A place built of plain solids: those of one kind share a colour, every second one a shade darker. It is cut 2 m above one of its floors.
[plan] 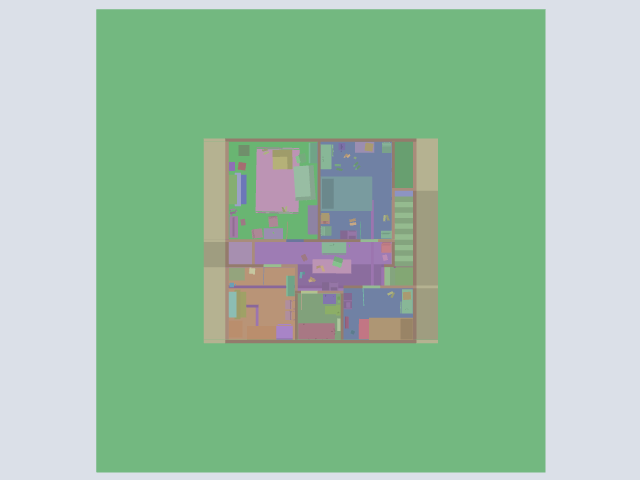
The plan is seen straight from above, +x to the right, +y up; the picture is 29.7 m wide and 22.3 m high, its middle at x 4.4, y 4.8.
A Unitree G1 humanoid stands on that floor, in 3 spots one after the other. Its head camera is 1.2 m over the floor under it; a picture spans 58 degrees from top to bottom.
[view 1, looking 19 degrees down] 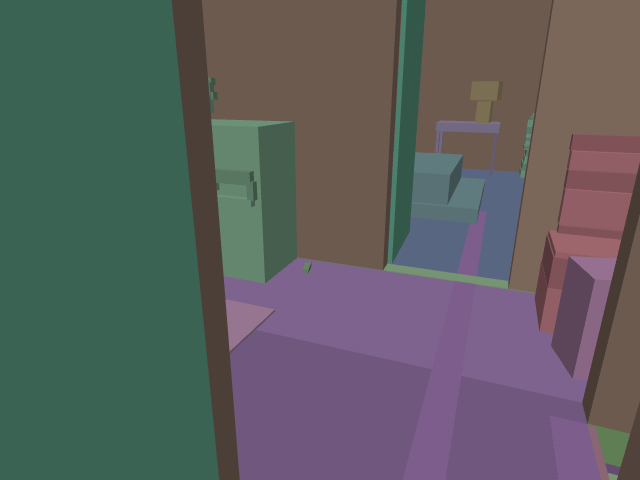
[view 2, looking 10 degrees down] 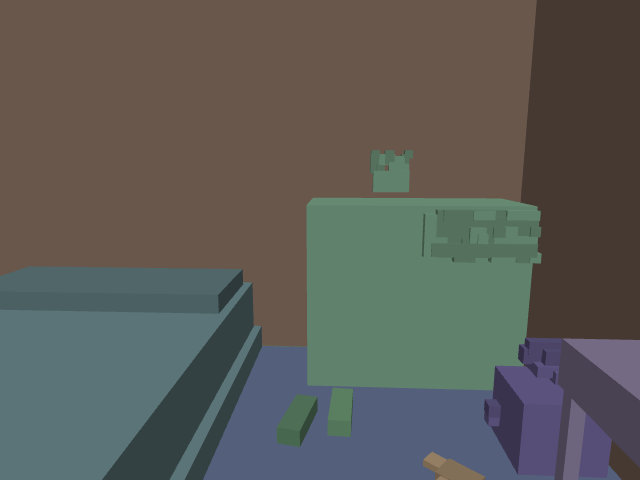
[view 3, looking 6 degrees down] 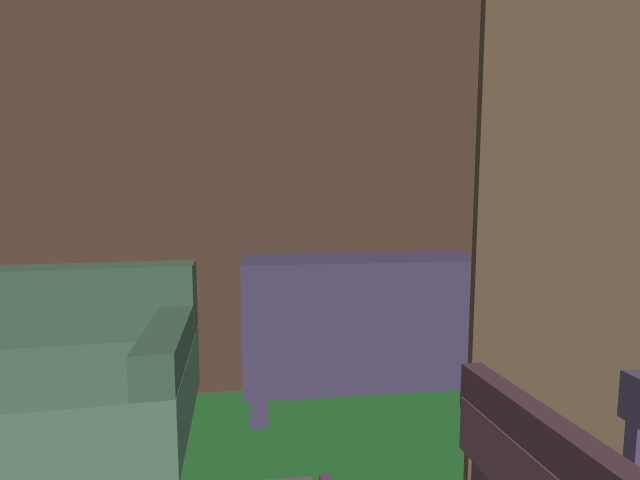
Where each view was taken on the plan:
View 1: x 6.92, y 1.93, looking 112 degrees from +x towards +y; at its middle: wall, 3.18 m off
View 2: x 7.12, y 8.28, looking -177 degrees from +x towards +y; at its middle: chest_drawers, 2.23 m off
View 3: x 1.68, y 6.28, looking -7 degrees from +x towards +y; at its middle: wall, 2.65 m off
